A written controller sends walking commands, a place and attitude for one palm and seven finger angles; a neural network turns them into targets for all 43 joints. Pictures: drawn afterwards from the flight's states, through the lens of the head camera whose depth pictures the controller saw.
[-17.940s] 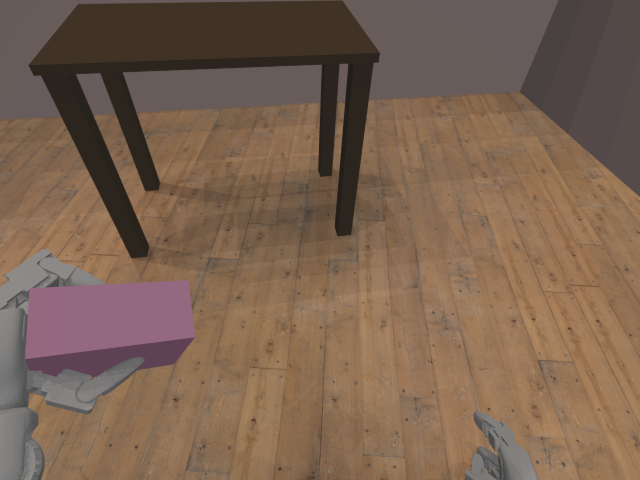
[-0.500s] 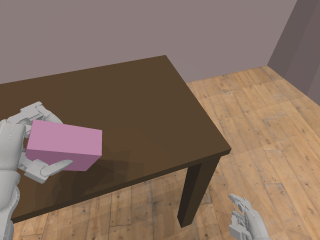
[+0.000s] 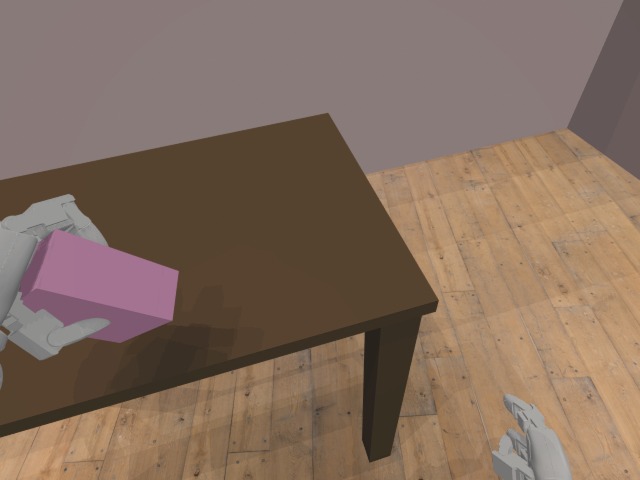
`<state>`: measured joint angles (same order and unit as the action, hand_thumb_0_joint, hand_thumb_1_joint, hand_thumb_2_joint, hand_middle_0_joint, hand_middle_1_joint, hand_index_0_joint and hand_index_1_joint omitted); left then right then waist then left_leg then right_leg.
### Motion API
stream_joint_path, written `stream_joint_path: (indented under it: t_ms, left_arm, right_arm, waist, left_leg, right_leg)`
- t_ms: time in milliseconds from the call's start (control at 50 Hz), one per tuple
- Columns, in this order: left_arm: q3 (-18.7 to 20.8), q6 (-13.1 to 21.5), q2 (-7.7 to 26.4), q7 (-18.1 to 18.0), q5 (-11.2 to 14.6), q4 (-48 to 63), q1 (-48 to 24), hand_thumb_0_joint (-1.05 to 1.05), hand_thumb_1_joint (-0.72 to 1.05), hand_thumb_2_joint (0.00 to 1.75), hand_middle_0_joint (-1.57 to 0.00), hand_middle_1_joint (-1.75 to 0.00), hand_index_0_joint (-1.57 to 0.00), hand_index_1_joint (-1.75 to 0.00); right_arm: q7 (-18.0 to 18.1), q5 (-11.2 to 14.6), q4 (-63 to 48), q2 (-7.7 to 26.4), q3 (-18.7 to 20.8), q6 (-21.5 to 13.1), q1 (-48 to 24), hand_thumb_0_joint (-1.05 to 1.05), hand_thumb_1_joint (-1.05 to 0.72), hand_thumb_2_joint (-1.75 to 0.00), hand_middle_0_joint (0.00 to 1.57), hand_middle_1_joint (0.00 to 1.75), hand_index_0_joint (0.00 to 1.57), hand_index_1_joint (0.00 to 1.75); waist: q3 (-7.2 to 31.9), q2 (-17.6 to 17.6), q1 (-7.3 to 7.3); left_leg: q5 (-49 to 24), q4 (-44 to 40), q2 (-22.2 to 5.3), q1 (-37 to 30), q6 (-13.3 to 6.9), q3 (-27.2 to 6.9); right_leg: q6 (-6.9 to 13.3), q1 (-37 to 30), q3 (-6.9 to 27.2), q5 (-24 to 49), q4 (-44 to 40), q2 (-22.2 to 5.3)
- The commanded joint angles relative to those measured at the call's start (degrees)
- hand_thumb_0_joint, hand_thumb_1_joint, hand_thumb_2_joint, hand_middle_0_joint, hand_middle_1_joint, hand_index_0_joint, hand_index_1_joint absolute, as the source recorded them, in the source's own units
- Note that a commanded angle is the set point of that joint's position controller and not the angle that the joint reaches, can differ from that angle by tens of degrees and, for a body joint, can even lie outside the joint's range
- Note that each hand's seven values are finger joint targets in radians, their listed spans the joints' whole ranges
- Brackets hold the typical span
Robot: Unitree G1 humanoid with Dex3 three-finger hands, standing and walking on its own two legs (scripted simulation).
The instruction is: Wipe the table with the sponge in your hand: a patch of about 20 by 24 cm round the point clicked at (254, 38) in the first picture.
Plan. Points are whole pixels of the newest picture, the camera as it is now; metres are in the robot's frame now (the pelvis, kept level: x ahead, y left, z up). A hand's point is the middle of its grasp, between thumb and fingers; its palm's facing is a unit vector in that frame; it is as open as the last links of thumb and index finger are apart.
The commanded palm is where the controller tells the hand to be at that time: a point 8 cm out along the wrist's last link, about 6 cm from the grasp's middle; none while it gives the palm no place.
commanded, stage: turn the palm down, sponge in hand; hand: left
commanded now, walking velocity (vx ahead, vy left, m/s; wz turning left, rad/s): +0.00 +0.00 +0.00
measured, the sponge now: (112, 298) +0.25 +0.25 +0.15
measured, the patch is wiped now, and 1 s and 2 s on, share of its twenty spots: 0.00 0.00 0.00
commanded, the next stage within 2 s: move the sponge above the wiping area in 1.46 s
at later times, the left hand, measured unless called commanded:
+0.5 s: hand (11, 260) +0.24 +0.32 +0.21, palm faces +0.28 -0.27 -0.92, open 9.7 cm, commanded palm +0.20 +0.32 +0.26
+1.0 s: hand out of the picture +0.23 +0.32 +0.23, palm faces +0.20 -0.06 -0.98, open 9.7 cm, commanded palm +0.18 +0.32 +0.29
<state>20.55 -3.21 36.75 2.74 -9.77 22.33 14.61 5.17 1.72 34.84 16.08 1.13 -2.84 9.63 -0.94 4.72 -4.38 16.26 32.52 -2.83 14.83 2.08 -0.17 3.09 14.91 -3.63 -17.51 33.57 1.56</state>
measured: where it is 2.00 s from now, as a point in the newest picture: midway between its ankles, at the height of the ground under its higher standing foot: outside the picture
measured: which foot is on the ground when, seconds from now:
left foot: down 0.00-1.00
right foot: down 0.00-1.00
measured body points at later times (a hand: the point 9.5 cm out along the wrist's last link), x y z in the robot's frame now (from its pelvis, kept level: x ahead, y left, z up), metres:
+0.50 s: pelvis +0.01 +0.04 +0.01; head +0.01 +0.00 +0.45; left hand +0.22 +0.34 +0.26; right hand +0.25 -0.17 -0.07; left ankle +0.01 +0.15 -0.73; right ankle +0.01 -0.08 -0.73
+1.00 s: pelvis -0.01 +0.04 +0.01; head -0.01 -0.01 +0.46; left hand +0.21 +0.32 +0.28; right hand +0.26 -0.14 -0.06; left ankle +0.01 +0.15 -0.73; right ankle +0.01 -0.08 -0.73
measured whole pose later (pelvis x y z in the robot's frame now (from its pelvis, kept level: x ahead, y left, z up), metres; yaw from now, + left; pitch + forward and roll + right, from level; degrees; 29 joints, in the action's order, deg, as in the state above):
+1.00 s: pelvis -0.01 +0.04 +0.01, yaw +0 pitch -3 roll +1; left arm 5.0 -27.2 40.9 10.7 -40.6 28.3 2.1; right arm 5.2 3.3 35.0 15.6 -4.0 3.0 -1.1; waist -1.1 6.8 -8.7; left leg 10.6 23.6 0.9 10.5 -1.0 1.8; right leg 0.0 11.3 -1.7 -12.1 25.9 -2.0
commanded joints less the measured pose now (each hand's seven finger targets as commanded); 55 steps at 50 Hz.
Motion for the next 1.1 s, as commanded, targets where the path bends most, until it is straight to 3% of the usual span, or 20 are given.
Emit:
stream_joint_path:
  t_ms: [0,40,60,100,140,200,240,260,340,360,400,440,460,600,640,760,840,880,940,1080]
  left_arm:
    - [11.5,-1.5,15.4,-3.4,-1.6,9.1,-3.4,0.00,0.10,1.30,-1.20,-1.60,-1.20,-1.60]
    - [12.1,-3.7,17.1,-2.9,-2.9,9.4,-3.1,0.00,0.10,1.30,-1.20,-1.60,-1.20,-1.60]
    - [8.8,-3.7,14.2,-2.3,-3.1,12.0,-4.6,0.00,0.10,1.30,-1.20,-1.60,-1.20,-1.60]
    - [9.7,-3.6,16.5,-1.4,-4.1,14.6,-4.3,0.00,0.10,1.30,-1.20,-1.60,-1.20,-1.60]
    - [10.5,-3.9,17.8,-1.8,-6.1,17.5,-4.9,0.00,0.10,1.30,-1.20,-1.60,-1.20,-1.60]
    - [9.4,-4.2,16.9,-2.9,-8.2,18.0,-4.6,0.00,0.10,1.30,-1.20,-1.60,-1.20,-1.60]
    - [11.6,-6.7,19.0,-4.0,-9.8,16.7,-5.8,0.00,0.10,1.30,-1.20,-1.60,-1.20,-1.60]
    - [8.3,-7.3,16.2,-4.2,-10.5,17.9,-8.4,0.00,0.10,1.30,-1.20,-1.60,-1.20,-1.60]
    - [8.8,-14.1,18.5,-3.6,-13.3,14.6,-7.9,0.00,0.10,1.30,-1.20,-1.60,-1.20,-1.60]
    - [4.9,-14.9,15.8,-2.9,-13.7,16.5,-10.0,0.00,0.10,1.30,-1.20,-1.60,-1.20,-1.60]
    - [3.7,-17.0,17.2,-1.1,-15.6,15.7,-10.6,0.00,0.10,1.30,-1.20,-1.60,-1.20,-1.60]
    - [3.1,-18.8,17.5,0.3,-17.4,16.5,-12.5,0.00,0.10,1.30,-1.20,-1.60,-1.20,-1.60]
    - [0.7,-18.5,16.1,1.0,-18.1,18.2,-14.1,0.00,0.10,1.30,-1.20,-1.60,-1.20,-1.60]
    - [0.1,-18.9,19.1,2.2,-24.3,17.5,-19.3,0.00,0.10,1.30,-1.20,-1.60,-1.20,-1.60]
    - [1.1,-20.4,19.9,2.0,-25.2,15.8,-21.0,0.00,0.10,1.30,-1.20,-1.60,-1.20,-1.60]
    - [-5.2,-22.9,17.3,3.9,-28.6,14.5,-25.9,0.00,0.10,1.30,-1.20,-1.60,-1.20,-1.60]
    - [-4.8,-23.7,18.8,5.6,-31.6,16.4,-26.7,0.00,0.10,1.30,-1.20,-1.60,-1.20,-1.60]
    - [-5.5,-23.2,19.0,5.9,-32.5,14.9,-25.9,0.00,0.10,1.30,-1.20,-1.60,-1.20,-1.60]
    - [-3.0,-23.6,20.4,5.5,-33.7,13.9,-24.8,0.00,0.10,1.30,-1.20,-1.60,-1.20,-1.60]
    - [-4.9,-22.3,18.4,4.7,-34.1,11.5,-25.8,0.00,0.10,1.30,-1.20,-1.60,-1.20,-1.60]
  right_arm:
    - [0.1,0.4,-10.6,5.4,1.8,-2.0,-6.0,0.00,-0.90,-0.90,0.20,0.30,0.20,0.30]
    - [0.3,1.4,-11.0,5.6,1.3,-1.9,-8.5,0.00,-0.90,-0.90,0.20,0.30,0.20,0.30]
    - [0.5,1.0,-11.8,5.2,1.2,-2.0,-7.0,0.00,-0.90,-0.90,0.20,0.30,0.20,0.30]
    - [1.2,0.9,-12.0,5.8,1.6,-2.1,-6.3,0.00,-0.90,-0.90,0.20,0.30,0.20,0.30]
    - [1.2,1.4,-12.4,5.3,1.1,-2.6,-8.9,0.00,-0.90,-0.90,0.20,0.30,0.20,0.30]
    - [1.4,0.6,-12.1,5.2,1.3,-2.1,-6.1,0.00,-0.90,-0.90,0.20,0.30,0.20,0.30]
    - [1.1,1.4,-11.5,5.0,0.9,-2.0,-9.2,0.00,-0.90,-0.90,0.20,0.30,0.20,0.30]
    - [1.1,0.8,-12.0,4.7,0.6,-1.6,-7.9,0.00,-0.90,-0.90,0.20,0.30,0.20,0.30]
    - [0.6,1.7,-11.4,5.0,-0.3,-0.3,-12.4,0.00,-0.90,-0.90,0.20,0.30,0.20,0.30]
    - [0.6,1.2,-12.0,5.0,-0.6,0.1,-11.4,0.00,-0.90,-0.90,0.20,0.30,0.20,0.30]
    - [0.8,1.4,-11.9,5.5,-0.9,1.0,-12.2,0.00,-0.90,-0.90,0.20,0.30,0.20,0.30]
    - [0.6,2.1,-12.0,4.8,-1.9,0.8,-16.9,0.00,-0.90,-0.90,0.20,0.30,0.20,0.30]
    - [0.9,1.3,-12.2,4.9,-2.0,0.9,-14.9,0.00,-0.90,-0.90,0.20,0.30,0.20,0.30]
    - [1.1,0.9,-11.0,4.6,-2.6,1.8,-17.0,0.00,-0.90,-0.90,0.20,0.30,0.20,0.30]
    - [0.9,1.6,-10.6,4.1,-3.3,1.7,-20.9,0.00,-0.90,-0.90,0.20,0.30,0.20,0.30]
    - [0.9,1.4,-10.4,4.5,-3.5,2.1,-22.1,0.00,-0.90,-0.90,0.20,0.30,0.20,0.30]
    - [0.5,1.9,-10.9,3.7,-4.0,1.9,-26.0,0.00,-0.90,-0.90,0.20,0.30,0.20,0.30]
    - [0.4,1.4,-10.3,4.5,-3.4,2.2,-22.4,0.00,-0.90,-0.90,0.20,0.30,0.20,0.30]
    - [0.1,1.6,-10.5,4.1,-3.8,2.3,-25.8,0.00,-0.90,-0.90,0.20,0.30,0.20,0.30]
    - [-0.3,1.5,-9.9,4.4,-3.2,2.2,-23.1,0.00,-0.90,-0.90,0.20,0.30,0.20,0.30]
  waist:
    - [10.2,-5.3,-1.63]
    - [9.6,-3.7,-2.06]
    - [9.4,-5.1,-1.19]
    - [11.9,-5.7,-1.10]
    - [12.4,-1.8,-1.93]
    - [13.3,-3.2,-1.55]
    - [12.1,-0.3,-2.45]
    - [12.9,-1.7,-2.09]
    - [11.6,0.8,-3.15]
    - [12.2,-0.9,-2.47]
    - [11.7,-1.7,-2.21]
    - [11.8,1.2,-2.83]
    - [11.6,-0.7,-2.34]
    - [12.1,1.1,-3.02]
    - [10.8,3.1,-4.09]
    - [11.3,2.3,-3.69]
    - [13.0,2.1,-4.62]
    - [13.2,1.5,-4.06]
    - [12.5,0.7,-5.26]
    - [12.5,-1.2,-4.17]
  left_leg:
    - [-12.5,-0.8,2.6,1.5,-2.9,2.7]
    - [-13.6,-1.3,2.9,0.1,-3.4,3.5]
    - [-15.0,-1.2,2.7,0.0,-3.7,3.4]
    - [-16.5,-1.1,3.0,-1.5,-4.1,3.4]
    - [-18.0,-1.4,3.2,-3.8,-4.1,3.5]
    - [-20.5,-1.9,2.9,-3.5,-4.0,3.0]
    - [-19.0,-2.9,2.7,-3.8,-3.4,2.8]
    - [-20.5,-3.2,2.6,-3.0,-3.6,2.5]
    - [-20.2,-5.1,2.3,-3.8,-2.9,1.9]
    - [-21.3,-5.4,1.9,-3.6,-3.1,1.9]
    - [-20.2,-6.8,2.0,-3.8,-3.2,1.2]
    - [-18.4,-7.7,2.2,-5.3,-3.0,0.8]
    - [-19.4,-7.9,1.9,-5.0,-3.4,0.8]
    - [-16.7,-11.5,1.8,-6.6,-2.9,-1.3]
    - [-14.3,-12.3,2.2,-5.8,-2.6,-1.7]
    - [-12.9,-13.6,2.2,-5.4,-2.7,-1.8]
    - [-13.1,-13.7,2.8,-6.1,-3.2,-2.6]
    - [-13.6,-13.6,2.8,-5.9,-3.2,-2.3]
    - [-12.7,-13.2,2.9,-5.2,-3.2,-2.5]
    - [-11.3,-12.1,3.2,-5.2,-3.1,-1.5]
  right_leg:
    - [-4.7,-7.3,7.6,18.7,-6.1,-6.5]
    - [-4.0,-5.9,6.7,17.8,-5.8,-4.9]
    - [-4.4,-5.2,5.1,19.9,-5.6,-5.0]
    - [-4.6,-5.7,4.5,21.7,-4.9,-4.4]
    - [-3.8,-4.7,4.3,20.5,-4.8,-3.3]
    - [-3.7,-5.2,2.7,22.3,-4.6,-3.3]
    - [-3.0,-4.8,3.5,18.8,-5.3,-2.6]
    - [-3.1,-5.8,2.2,20.0,-5.3,-3.2]
    - [-2.4,-6.5,3.1,18.0,-6.2,-2.4]
    - [-2.6,-7.2,2.0,19.4,-6.4,-2.9]
    - [-2.8,-7.1,1.8,17.6,-7.0,-2.7]
    - [-2.2,-6.5,2.4,14.7,-7.8,-1.8]
    - [-2.4,-6.8,1.6,16.0,-8.2,-2.3]
    - [-1.6,-7.5,1.7,10.8,-9.9,-1.8]
    - [-0.7,-7.7,2.9,8.9,-10.4,-1.0]
    - [-0.7,-8.8,2.4,8.6,-10.7,-1.7]
    - [0.1,-9.7,4.5,8.5,-10.3,-0.6]
    - [-0.4,-9.9,3.7,8.7,-10.5,-1.7]
    - [0.5,-9.8,6.1,7.9,-10.5,-0.8]
    - [-0.2,-9.1,6.2,6.8,-11.1,-2.4]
